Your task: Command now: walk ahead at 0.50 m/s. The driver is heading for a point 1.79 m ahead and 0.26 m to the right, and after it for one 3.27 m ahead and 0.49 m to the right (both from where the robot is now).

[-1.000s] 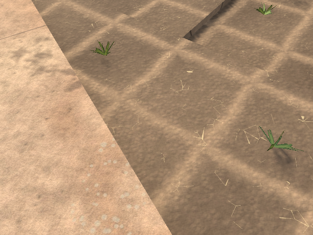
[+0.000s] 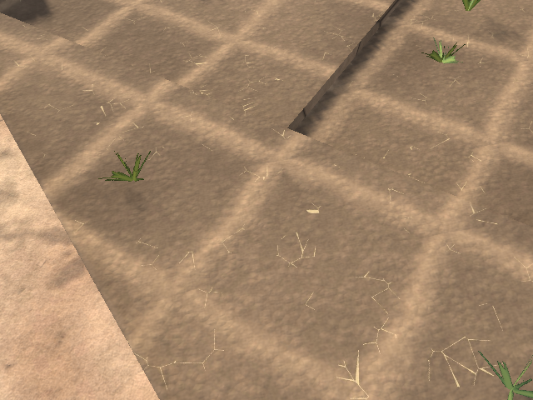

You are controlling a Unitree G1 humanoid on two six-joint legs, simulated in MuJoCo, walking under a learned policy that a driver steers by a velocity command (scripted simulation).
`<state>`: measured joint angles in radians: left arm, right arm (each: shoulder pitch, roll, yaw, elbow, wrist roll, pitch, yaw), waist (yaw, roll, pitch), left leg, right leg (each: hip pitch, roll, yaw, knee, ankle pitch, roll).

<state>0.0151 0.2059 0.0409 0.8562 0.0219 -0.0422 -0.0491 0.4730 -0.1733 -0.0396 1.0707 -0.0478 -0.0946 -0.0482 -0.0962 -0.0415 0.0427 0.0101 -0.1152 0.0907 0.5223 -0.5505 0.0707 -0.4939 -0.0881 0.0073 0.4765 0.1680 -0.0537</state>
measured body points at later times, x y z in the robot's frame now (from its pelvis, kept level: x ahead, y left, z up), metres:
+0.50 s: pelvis +0.29 -0.02 -0.05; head +0.32 -0.02 +0.40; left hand +0.21 +0.20 -0.20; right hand +0.50 -0.22 -0.15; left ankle +0.47 +0.09 -0.75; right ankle +0.17 -0.12 -0.78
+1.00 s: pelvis +0.56 +0.00 -0.04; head +0.59 +0.00 +0.41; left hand +0.72 +0.22 -0.17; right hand +0.49 -0.23 -0.19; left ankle +0.46 +0.08 -0.78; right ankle +0.73 -0.13 -0.75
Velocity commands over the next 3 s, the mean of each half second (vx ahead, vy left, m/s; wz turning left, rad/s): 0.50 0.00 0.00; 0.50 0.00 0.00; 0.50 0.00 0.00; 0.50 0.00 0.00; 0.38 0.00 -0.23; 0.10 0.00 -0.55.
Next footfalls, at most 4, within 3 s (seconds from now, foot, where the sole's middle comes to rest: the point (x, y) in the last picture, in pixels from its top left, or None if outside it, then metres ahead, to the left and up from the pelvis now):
0.08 right None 0.21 -0.12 -0.82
0.56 left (234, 396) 0.50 0.08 -0.82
1.10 right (294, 287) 0.79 -0.11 -0.82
1.64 left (227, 210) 1.09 0.07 -0.82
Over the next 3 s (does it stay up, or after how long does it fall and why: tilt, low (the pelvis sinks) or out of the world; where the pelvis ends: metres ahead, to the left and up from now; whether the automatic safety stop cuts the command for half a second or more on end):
stays up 1.42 0.00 -0.04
